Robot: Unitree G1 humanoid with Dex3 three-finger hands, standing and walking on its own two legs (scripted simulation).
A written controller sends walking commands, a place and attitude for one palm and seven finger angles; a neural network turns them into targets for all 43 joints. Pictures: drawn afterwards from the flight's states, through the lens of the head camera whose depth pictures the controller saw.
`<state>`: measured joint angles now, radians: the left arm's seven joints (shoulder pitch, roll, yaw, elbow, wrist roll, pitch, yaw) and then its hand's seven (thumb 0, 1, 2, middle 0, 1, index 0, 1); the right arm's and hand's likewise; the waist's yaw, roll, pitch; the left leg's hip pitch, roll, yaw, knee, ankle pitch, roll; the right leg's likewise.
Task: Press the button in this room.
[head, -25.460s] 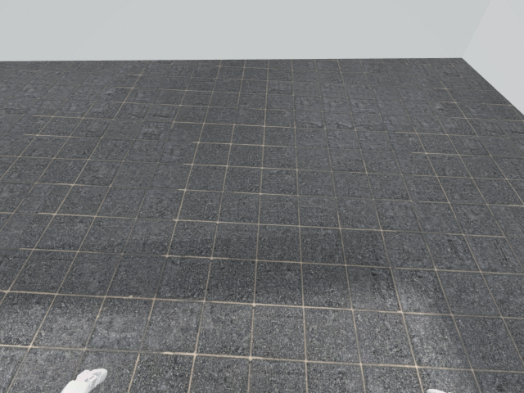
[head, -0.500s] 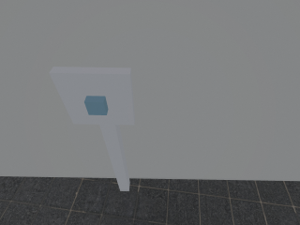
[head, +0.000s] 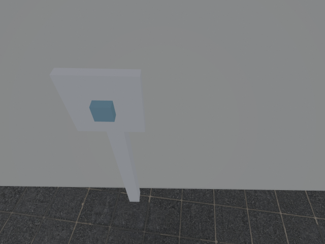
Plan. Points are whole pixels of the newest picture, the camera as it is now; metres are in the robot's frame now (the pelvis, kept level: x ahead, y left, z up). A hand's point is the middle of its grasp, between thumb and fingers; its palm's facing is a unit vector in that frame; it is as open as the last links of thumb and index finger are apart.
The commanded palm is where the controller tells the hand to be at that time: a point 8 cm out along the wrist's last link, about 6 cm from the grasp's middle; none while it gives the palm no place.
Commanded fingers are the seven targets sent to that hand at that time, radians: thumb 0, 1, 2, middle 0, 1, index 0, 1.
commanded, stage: look again from close up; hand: left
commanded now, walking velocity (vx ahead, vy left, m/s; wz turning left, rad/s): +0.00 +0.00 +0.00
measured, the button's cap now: (103, 110) +0.43 +0.20 +0.08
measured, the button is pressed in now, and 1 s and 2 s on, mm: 0 0 0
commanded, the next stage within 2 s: raise the hand and make a fist in 0.38 s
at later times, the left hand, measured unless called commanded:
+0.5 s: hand out of the picture -0.02 +0.15 -0.18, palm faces +0.03 -0.99 -0.16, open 7.4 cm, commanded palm +0.09 +0.19 -0.07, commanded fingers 0.00 0.90 0.90 -0.25 -0.36 -0.25 -0.36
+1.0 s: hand out of the picture +0.10 +0.16 -0.05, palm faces +0.20 -0.98 -0.05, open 4.7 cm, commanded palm +0.10 +0.21 -0.02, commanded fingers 0.00 0.90 0.90 -0.94 -1.11 -0.94 -1.11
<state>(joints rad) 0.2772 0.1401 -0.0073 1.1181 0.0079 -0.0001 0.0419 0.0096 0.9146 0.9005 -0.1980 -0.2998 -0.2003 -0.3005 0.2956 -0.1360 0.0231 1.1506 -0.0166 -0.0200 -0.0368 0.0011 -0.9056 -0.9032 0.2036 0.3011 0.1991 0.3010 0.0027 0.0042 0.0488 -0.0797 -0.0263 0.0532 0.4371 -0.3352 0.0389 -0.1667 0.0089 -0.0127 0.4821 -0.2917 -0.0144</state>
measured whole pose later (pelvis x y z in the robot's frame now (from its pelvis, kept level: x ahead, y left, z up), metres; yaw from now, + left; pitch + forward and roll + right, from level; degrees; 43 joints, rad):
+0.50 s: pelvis -0.01 -0.01 +0.00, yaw +0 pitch -1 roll +0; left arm 0.30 0.13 -0.01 1.12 0.01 -0.02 0.05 0.01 0.91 0.90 -0.20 -0.30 -0.20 -0.30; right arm 0.29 -0.12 0.02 1.15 -0.01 -0.02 -0.03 0.00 -0.91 -0.90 0.20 0.30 0.20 0.30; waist 0.01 0.00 0.04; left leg -0.11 0.00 0.05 0.46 -0.33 0.02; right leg -0.18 0.03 -0.02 0.46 -0.27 -0.03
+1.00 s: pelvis -0.06 -0.03 -0.07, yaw +3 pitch +10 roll +0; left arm 0.56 0.18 0.08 0.02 -0.17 -0.42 -0.12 0.02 0.90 0.90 -0.68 -0.83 -0.69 -0.83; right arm 0.13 -0.27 -0.05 0.41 0.00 -0.18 0.00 0.01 -0.90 -0.90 0.20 0.30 0.20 0.30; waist 0.05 -0.04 -0.11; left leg -0.70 0.00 -0.01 1.05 -0.52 0.00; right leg -0.75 0.01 -0.09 1.03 -0.46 -0.06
